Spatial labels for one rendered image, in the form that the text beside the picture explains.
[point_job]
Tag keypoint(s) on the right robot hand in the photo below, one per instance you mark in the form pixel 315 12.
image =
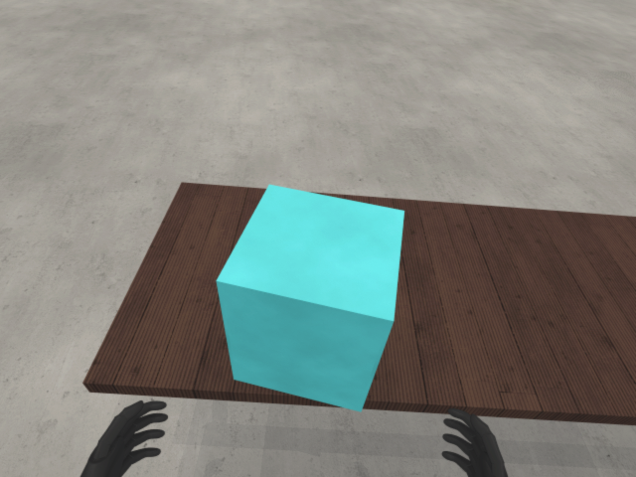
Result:
pixel 483 451

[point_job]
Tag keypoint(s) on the left robot hand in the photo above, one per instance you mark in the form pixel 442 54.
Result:
pixel 113 456

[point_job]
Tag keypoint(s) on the table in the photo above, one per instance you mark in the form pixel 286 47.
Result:
pixel 500 311

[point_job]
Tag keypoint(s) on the carton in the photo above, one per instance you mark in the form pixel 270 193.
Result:
pixel 308 295

